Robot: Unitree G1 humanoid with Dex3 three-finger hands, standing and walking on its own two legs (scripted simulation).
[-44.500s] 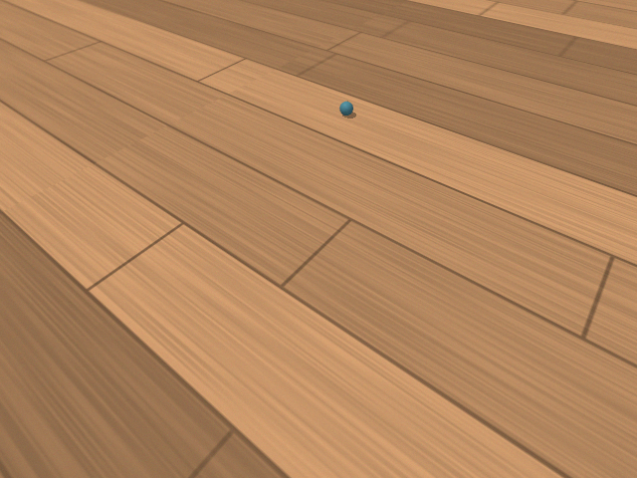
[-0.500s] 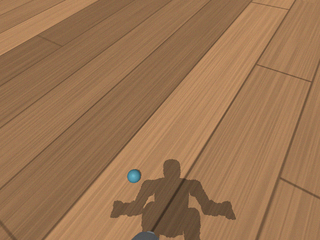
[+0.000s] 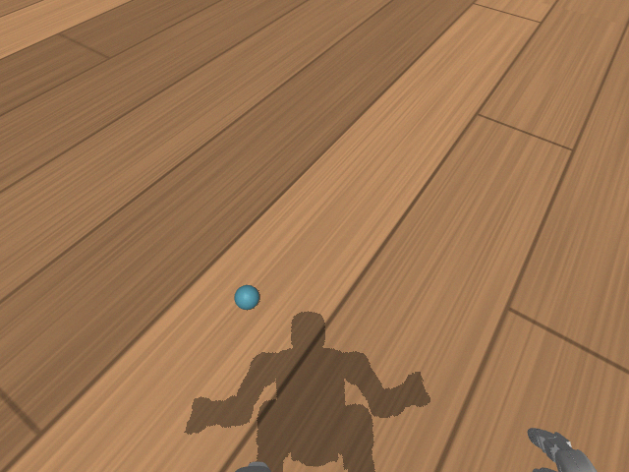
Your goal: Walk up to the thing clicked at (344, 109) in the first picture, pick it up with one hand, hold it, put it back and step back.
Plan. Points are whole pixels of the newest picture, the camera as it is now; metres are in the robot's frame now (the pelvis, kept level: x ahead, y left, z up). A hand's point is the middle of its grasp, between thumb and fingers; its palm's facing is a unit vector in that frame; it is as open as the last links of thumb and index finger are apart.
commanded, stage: step back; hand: left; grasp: from above
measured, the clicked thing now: (246, 297) +0.72 +0.25 -0.72
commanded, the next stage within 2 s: stand in 1.90 s
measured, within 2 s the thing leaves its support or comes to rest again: neither
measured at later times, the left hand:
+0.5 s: hand out of the picture -0.06 +0.28 -0.14, palm faces +0.06 -0.91 -0.42, open 7.4 cm
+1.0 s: hand out of the picture -0.28 +0.26 -0.13, palm faces +0.06 -0.90 -0.44, open 7.4 cm
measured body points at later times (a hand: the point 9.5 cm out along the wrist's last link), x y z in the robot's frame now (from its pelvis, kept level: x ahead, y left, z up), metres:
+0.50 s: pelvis -0.17 -0.01 +0.00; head -0.12 +0.01 +0.44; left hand -0.07 +0.32 -0.12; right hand -0.08 -0.32 -0.12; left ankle -0.17 +0.11 -0.72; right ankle -0.10 -0.14 -0.68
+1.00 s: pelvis -0.32 -0.03 +0.00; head -0.30 -0.04 +0.45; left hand -0.28 +0.30 -0.10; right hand -0.22 -0.34 -0.13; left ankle -0.33 +0.11 -0.70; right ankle -0.29 -0.15 -0.72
